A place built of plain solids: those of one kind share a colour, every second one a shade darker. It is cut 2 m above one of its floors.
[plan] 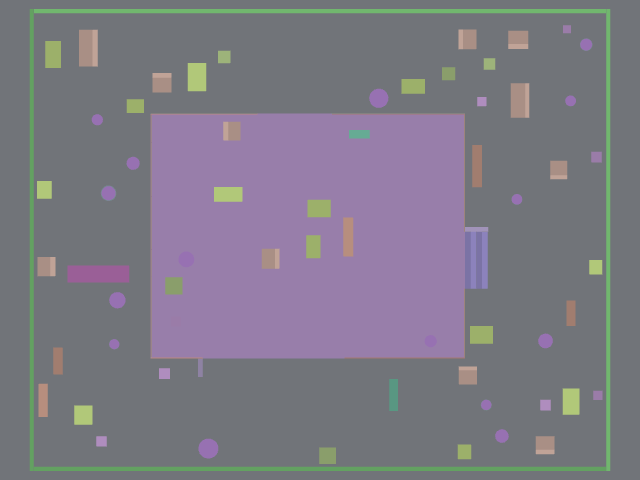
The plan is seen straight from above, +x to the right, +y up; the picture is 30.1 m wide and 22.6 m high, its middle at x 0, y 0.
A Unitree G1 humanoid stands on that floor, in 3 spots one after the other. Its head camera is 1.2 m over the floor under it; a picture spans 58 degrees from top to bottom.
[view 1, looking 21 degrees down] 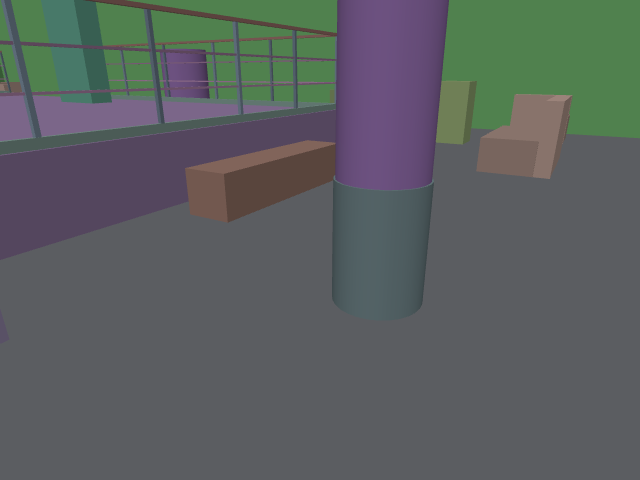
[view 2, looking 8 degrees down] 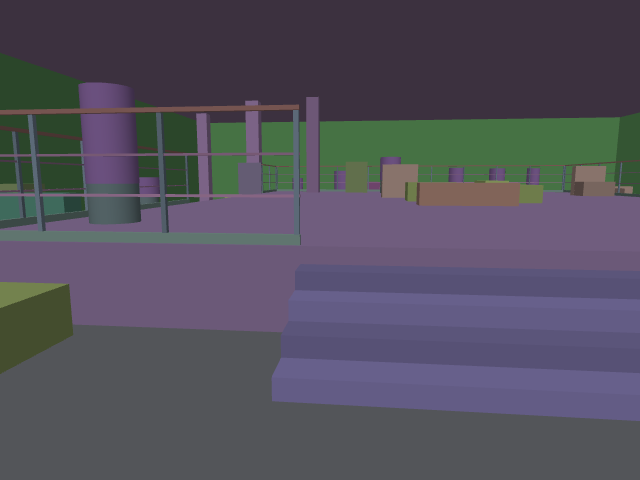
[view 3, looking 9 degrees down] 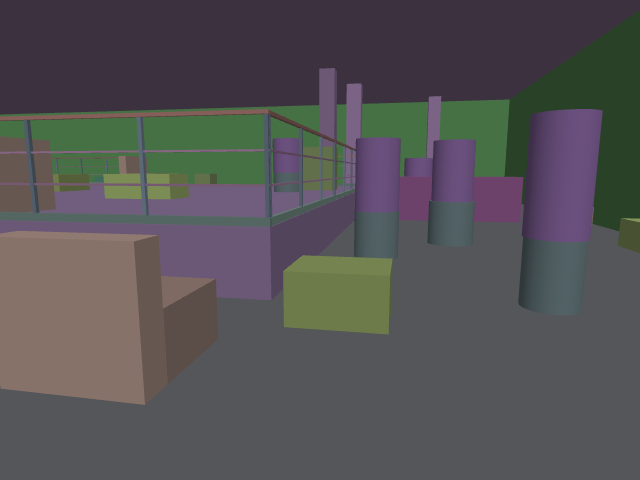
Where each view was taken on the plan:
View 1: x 10.13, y -0.15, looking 121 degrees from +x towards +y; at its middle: ground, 3.35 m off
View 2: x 10.07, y -1.80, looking -174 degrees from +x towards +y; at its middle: floor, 3.64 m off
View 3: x -9.18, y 9.74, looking -79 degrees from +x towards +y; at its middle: floor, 6.37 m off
